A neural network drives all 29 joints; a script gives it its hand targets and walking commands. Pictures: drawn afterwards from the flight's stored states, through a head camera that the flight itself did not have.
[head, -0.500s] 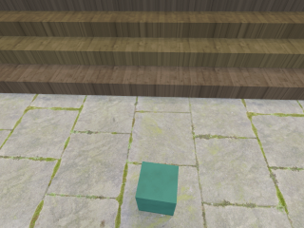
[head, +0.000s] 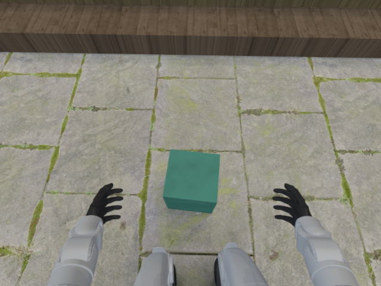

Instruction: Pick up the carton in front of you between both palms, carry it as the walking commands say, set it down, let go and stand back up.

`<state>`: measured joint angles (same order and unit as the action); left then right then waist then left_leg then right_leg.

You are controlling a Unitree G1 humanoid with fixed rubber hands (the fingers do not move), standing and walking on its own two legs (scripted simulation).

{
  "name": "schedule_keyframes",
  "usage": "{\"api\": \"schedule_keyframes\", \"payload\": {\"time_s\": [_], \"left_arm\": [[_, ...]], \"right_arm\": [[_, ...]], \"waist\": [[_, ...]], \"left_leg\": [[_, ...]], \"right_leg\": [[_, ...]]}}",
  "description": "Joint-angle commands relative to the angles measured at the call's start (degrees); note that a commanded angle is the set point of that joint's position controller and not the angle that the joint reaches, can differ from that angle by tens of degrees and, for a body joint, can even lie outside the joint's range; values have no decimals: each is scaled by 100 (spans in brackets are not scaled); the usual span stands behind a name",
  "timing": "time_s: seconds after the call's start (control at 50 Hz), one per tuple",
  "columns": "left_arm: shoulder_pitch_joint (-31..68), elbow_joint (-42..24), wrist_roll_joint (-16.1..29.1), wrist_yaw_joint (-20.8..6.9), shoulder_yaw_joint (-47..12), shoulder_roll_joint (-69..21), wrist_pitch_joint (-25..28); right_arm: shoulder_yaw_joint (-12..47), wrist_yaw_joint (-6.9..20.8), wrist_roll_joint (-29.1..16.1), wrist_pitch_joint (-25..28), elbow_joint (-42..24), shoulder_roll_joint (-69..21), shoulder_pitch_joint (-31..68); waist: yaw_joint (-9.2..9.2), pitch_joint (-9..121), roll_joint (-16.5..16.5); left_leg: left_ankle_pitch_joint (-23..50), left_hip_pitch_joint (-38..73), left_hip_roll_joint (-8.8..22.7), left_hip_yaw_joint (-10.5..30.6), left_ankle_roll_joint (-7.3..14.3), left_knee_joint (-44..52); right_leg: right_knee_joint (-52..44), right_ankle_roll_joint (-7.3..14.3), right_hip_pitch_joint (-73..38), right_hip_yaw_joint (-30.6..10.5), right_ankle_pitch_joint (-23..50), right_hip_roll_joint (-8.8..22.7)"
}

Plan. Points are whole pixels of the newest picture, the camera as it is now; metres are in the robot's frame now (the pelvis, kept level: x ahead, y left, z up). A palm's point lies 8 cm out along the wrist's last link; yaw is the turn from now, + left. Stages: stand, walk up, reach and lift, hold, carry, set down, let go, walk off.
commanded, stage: reach and lift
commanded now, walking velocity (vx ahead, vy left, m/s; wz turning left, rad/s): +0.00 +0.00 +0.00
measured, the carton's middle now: (192, 183) +0.48 -0.01 -0.58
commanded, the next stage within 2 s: none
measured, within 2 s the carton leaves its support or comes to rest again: neither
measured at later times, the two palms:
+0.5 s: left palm (121, 142) +0.48 +0.19 -0.13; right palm (268, 155) +0.42 -0.21 -0.13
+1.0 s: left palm (137, 152) +0.51 +0.17 -0.28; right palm (252, 162) +0.45 -0.20 -0.28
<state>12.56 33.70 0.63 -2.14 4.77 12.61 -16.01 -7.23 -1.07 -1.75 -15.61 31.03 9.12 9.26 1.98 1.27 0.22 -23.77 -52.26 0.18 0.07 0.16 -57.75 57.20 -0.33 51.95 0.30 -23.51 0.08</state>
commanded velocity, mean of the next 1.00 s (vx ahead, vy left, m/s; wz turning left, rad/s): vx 0.00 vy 0.00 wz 0.00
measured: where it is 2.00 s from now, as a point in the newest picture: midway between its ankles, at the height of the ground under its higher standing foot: outside the picture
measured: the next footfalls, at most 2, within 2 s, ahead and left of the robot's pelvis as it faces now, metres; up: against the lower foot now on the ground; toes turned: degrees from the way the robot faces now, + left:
none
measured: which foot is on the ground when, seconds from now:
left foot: down 0.00-1.00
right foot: down 0.00-1.00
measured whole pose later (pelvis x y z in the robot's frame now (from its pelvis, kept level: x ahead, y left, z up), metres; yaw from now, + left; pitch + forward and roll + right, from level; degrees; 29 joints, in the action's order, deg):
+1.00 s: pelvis -0.03 +0.01 -0.13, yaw -2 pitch +54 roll -3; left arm 72.8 60.5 -6.0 -1.3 17.4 18.2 -5.7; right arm -26.5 -5.1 3.4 -4.9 48.1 6.5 62.8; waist 3.8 5.4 1.0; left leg -25.6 -109.8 -0.3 1.2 0.5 -81.8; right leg 80.2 -1.5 108.7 0.4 -25.2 -0.2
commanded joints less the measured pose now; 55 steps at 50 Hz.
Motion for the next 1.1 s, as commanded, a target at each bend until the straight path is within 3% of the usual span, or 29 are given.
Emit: {"api": "schedule_keyframes", "payload": {"time_s": [0.0,0.3,0.5,0.64,0.72,0.8,0.9,0.98,1.08], "left_arm": [[1210,-177,46,9,204,507,-131],[5654,1263,-83,89,628,1117,107],[7533,2179,-178,24,742,1506,507],[7613,2006,-541,-63,1039,1414,706],[7336,1974,-745,-100,1290,1115,862],[7071,2101,-873,-74,1449,907,1002],[7001,2239,-824,34,1441,959,1104],[7388,2137,-476,182,1100,1273,1156],[8139,1956,250,378,391,1798,1122]], "right_arm": [[-182,-102,-103,-144,-366,417,1075],[-1044,-531,-32,140,574,525,4909],[-1466,-574,40,525,1062,625,6429],[-1745,-433,338,753,782,486,6303],[-1927,-315,545,946,818,279,6093],[-2058,-281,670,1110,993,137,5978],[-2035,-344,650,1169,1233,126,5993],[-1787,-495,348,1179,1205,355,6370],[-1172,-735,-344,1115,1138,824,7013]], "waist": [[32,2578,84],[289,4078,318],[446,5292,565],[433,6373,732],[370,5911,674],[310,5526,544],[248,5355,434],[262,5842,444],[302,6790,583]], "left_leg": [[1473,995,-210,10,-57,449],[658,325,-284,60,-110,210],[1557,209,-347,161,-95,-111],[3636,943,-382,279,-60,-360],[4151,472,-325,361,-59,-551],[3977,-516,-305,367,-74,-1019],[3116,-2018,-361,244,-108,-1962],[2739,-2606,-408,165,-107,-2796],[2339,-2640,-351,68,-115,-3820]], "right_leg": [[-453,-153,-764,31,1603,-187],[-193,-233,592,308,708,-253],[58,-284,1225,338,1398,-337],[115,-274,1401,275,2856,-444],[243,-292,2029,241,3157,-432],[741,-345,2700,248,3086,-411],[1785,-410,3367,226,2641,-425],[2638,-427,3448,194,2566,-446],[3672,-403,3423,279,2321,-404]]}}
